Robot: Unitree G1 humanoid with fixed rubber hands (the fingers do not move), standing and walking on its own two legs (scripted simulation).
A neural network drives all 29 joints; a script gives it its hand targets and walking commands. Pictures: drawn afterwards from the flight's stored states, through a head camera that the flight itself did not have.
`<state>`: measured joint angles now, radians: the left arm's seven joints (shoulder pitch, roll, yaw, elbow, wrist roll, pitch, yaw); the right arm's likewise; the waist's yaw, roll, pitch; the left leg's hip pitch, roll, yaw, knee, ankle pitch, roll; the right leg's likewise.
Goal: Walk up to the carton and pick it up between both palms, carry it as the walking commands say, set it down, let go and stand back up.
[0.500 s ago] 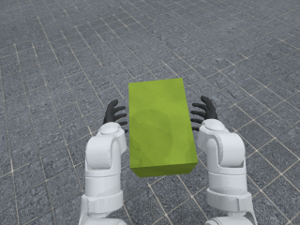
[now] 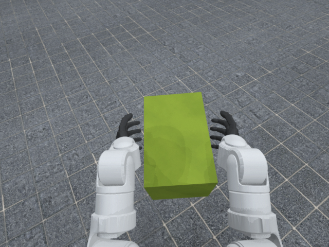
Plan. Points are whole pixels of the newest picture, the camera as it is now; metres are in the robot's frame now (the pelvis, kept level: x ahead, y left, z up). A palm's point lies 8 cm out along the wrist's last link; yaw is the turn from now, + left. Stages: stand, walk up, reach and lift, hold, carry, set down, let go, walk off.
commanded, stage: carry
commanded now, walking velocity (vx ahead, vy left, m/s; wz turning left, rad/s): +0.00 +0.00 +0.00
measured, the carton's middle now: (176, 147) +0.38 +0.00 -0.01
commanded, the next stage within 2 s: none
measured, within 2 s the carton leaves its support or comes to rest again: neither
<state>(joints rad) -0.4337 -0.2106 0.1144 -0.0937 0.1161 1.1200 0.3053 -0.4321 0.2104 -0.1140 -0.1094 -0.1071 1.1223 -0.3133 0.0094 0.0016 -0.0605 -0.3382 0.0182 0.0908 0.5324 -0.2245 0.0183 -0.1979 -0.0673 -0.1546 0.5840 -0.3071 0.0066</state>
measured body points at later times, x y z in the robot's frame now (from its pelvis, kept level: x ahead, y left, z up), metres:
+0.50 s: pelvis +0.03 -0.03 -0.01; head +0.05 -0.04 +0.44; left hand +0.36 +0.09 +0.07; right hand +0.36 -0.15 +0.06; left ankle -0.03 +0.10 -0.74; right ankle -0.03 -0.11 -0.74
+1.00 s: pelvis +0.01 -0.02 -0.01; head -0.01 -0.02 +0.44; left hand +0.33 +0.11 +0.06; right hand +0.34 -0.13 +0.07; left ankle -0.03 +0.10 -0.74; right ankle -0.03 -0.11 -0.74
